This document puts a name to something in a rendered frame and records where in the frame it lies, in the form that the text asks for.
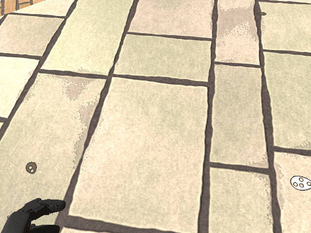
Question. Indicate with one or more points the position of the robot left hand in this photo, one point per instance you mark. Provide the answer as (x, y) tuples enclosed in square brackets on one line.
[(20, 221)]

